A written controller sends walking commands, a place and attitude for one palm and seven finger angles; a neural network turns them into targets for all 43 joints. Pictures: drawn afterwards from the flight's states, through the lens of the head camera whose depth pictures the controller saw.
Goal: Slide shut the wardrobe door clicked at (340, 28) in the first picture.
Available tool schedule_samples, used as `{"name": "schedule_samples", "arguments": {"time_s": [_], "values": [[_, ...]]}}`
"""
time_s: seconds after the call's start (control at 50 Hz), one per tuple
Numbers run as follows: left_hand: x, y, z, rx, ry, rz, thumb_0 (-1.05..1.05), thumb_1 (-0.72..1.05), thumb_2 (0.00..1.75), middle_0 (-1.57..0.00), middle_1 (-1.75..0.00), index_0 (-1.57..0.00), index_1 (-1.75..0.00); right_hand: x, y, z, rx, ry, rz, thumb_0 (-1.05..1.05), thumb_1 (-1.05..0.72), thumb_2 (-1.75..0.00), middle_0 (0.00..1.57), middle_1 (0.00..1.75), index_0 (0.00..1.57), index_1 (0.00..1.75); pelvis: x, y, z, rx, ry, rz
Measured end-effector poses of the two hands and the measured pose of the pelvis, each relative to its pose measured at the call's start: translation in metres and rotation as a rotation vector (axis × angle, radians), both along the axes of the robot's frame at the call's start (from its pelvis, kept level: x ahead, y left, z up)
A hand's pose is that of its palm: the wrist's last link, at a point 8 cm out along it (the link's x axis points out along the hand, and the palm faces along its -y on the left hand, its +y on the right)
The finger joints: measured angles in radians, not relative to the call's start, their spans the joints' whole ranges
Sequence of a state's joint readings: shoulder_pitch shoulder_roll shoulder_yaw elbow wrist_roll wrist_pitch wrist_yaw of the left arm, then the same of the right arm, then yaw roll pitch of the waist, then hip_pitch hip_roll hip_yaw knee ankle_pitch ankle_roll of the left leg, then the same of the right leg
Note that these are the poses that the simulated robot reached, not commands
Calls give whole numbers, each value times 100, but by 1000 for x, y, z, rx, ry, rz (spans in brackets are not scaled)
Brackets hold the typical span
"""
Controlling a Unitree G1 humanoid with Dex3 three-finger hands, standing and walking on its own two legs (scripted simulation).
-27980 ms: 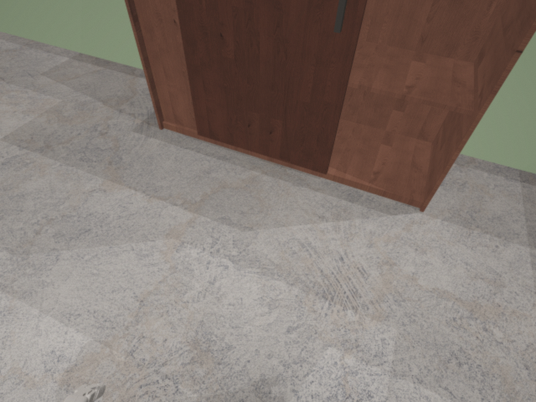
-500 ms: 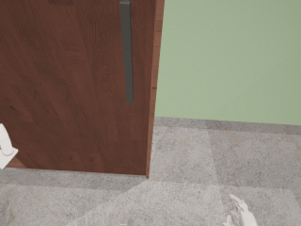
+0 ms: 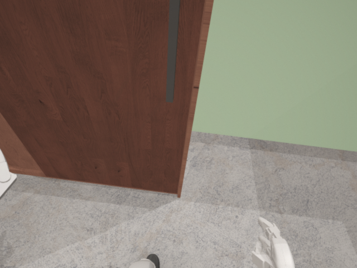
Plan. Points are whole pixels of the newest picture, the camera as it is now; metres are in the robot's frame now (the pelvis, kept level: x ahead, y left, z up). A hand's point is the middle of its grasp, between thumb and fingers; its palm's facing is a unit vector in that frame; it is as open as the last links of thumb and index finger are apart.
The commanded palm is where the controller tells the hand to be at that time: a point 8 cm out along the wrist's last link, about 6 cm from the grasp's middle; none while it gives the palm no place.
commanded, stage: stop stepping back and stand still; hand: left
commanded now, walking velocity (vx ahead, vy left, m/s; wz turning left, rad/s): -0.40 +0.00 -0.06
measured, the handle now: (172, 52) +0.63 +0.09 +0.18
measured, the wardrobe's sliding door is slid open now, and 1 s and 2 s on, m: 0.00 0.00 0.00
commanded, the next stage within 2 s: let the arm hang, fingers relaxed in 0.84 s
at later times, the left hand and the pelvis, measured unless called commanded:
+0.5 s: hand out of the picture +0.09 +0.27 +0.18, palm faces +0.42 -0.81 -0.41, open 7.4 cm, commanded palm +0.04 +0.31 +0.20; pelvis -0.12 +0.01 +0.02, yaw -3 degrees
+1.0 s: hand out of the picture +0.09 +0.28 +0.14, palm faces +0.35 -0.82 -0.45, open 7.4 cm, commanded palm none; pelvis -0.13 +0.03 +0.01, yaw +0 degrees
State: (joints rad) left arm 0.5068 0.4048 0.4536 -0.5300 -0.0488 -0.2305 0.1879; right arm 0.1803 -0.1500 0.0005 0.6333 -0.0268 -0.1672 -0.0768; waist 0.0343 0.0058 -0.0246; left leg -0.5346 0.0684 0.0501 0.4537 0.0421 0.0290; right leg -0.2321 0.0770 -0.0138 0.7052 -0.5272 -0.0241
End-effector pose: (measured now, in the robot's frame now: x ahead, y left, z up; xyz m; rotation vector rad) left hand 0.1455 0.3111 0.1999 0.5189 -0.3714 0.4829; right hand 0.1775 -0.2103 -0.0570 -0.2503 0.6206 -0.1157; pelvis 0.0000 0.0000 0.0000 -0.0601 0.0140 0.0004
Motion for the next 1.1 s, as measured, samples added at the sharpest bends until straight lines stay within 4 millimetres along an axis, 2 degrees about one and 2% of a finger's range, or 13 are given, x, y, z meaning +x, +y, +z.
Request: {"name": "schedule_samples", "arguments": {"time_s": [0.06,0.14,0.26,0.36,0.5,0.58,0.74,0.84,0.94,0.96,1.0,1.06,1.1], "values": [[-12,-11,-4,-42,4,-13,2,89,90,-20,-30,-20,-30,-15,2,-4,10,24,26,1,-90,-90,20,30,20,30,-22,-2,2,20,-1,-34],[-19,-19,5,-56,3,-75,2,89,90,-21,-30,-20,-30,-45,0,7,3,68,-2,1,-90,-90,20,30,20,30,-39,2,14,57,-12,-51],[-29,-5,-1,-21,64,-138,2,89,90,-21,-30,-21,-30,-89,-15,16,-32,26,-119,1,-90,-90,20,30,20,30,-66,17,11,34,-8,-38],[-56,5,-6,-13,144,-105,2,89,90,-21,-30,-21,-30,-133,-20,23,-55,40,-155,1,-90,-90,20,30,20,30,-87,18,19,39,-14,-58],[-93,-7,-1,-26,107,-80,2,89,90,-21,-30,-21,-30,-179,-28,3,-49,117,-140,1,-90,-90,20,30,20,30,-118,13,15,42,-29,-50],[-105,-7,-1,-58,53,-84,2,89,90,-21,-30,-21,-30,-199,-32,-5,-48,164,-161,1,-90,-90,20,30,20,30,-125,16,13,48,-49,-51],[-106,13,-7,-31,43,-60,2,89,90,-21,-30,-21,-30,-209,-20,-14,-46,134,-192,1,-90,-90,20,30,20,30,-136,27,2,54,-65,-42],[-113,3,0,18,83,-57,2,89,90,-21,-30,-20,-30,-203,-4,-18,26,117,-143,1,-90,-90,20,30,20,30,-137,20,5,56,-48,-42],[-116,-5,2,-19,78,-71,2,89,90,-21,-30,-21,-30,-194,1,-21,41,162,-91,1,-90,-90,20,30,20,30,-136,19,9,53,-48,-37],[-112,-3,-4,-13,100,-74,2,89,90,-21,-30,-21,-30,-192,0,-22,43,168,-69,1,-90,-90,20,30,20,30,-135,21,10,55,-41,-28],[-96,5,-44,-58,258,-79,1,89,90,-20,-30,-20,-30,-188,-4,-32,46,213,-35,1,-90,-90,20,30,20,30,-134,26,7,59,-30,-7],[-83,13,-142,-205,627,-61,0,90,90,-20,-30,-20,-30,-187,-12,-52,28,279,-30,1,-90,-90,20,30,20,30,-134,35,-5,50,-19,6],[-97,5,-210,-310,905,-42,1,90,90,-19,-30,-19,-30,-193,-14,-57,19,324,-49,1,-90,-90,20,30,20,30,-135,38,-5,61,-29,-4]]}}
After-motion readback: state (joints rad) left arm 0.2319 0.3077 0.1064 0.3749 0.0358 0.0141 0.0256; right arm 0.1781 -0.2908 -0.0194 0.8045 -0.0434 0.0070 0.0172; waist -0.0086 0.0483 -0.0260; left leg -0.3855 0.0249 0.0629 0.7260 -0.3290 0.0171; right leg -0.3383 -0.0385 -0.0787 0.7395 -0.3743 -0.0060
